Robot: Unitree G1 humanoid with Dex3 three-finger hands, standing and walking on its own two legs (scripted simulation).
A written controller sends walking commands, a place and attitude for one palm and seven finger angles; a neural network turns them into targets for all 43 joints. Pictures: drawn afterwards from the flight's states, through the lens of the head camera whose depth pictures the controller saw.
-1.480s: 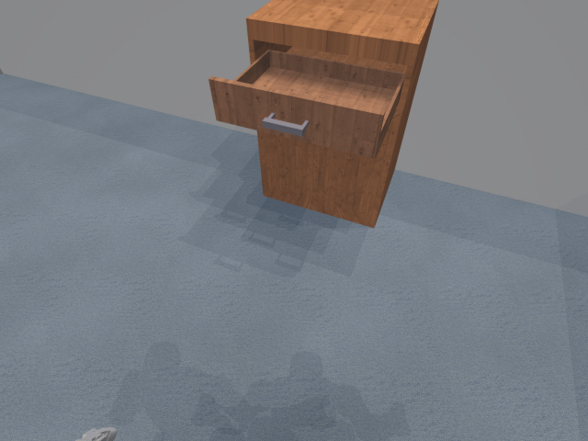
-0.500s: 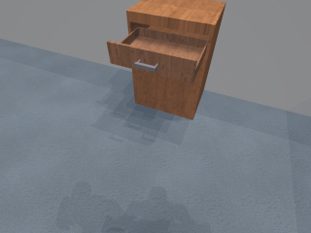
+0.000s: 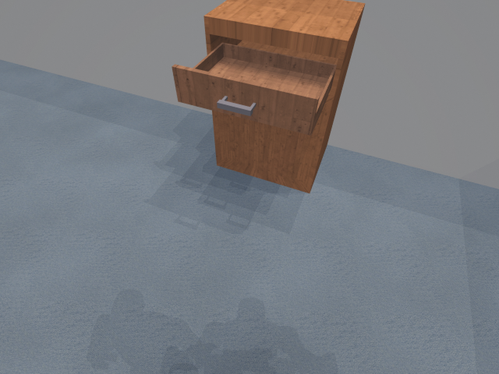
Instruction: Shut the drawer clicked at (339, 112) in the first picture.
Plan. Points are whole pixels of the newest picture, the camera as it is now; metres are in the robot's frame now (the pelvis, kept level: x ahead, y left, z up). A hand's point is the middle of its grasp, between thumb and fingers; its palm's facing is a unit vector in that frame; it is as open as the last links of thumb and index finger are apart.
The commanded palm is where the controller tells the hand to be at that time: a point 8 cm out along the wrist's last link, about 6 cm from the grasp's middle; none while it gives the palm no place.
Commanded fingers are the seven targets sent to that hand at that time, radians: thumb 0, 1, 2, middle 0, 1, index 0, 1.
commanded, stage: walk to a spot facing it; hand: left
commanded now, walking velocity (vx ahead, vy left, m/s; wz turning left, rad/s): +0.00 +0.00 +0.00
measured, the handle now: (237, 104) +0.94 +0.10 -0.10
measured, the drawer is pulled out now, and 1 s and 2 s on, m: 0.30 0.30 0.30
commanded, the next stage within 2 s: turn to face it in 0.78 s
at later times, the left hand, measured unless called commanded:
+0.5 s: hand out of the picture +0.02 +0.24 -0.20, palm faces +0.15 -0.97 -0.18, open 7.4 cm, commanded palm none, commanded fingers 0.00 0.90 0.90 -0.20 -0.30 -0.20 -0.30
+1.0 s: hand (153, 284) +0.33 +0.24 -0.17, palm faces +0.27 -0.94 -0.20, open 7.4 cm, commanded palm none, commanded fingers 0.00 0.90 0.90 -0.20 -0.30 -0.20 -0.30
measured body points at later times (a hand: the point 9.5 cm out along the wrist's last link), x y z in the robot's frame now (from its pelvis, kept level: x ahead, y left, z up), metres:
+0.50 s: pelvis +0.08 +0.05 -0.01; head +0.08 +0.08 +0.43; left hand +0.01 +0.29 -0.18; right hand +0.08 -0.18 -0.16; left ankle +0.06 +0.13 -0.75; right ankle +0.04 -0.09 -0.67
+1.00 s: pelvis +0.27 +0.04 -0.02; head +0.30 +0.04 +0.43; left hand +0.31 +0.29 -0.16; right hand +0.30 -0.19 -0.18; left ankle +0.16 +0.13 -0.67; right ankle +0.37 -0.05 -0.75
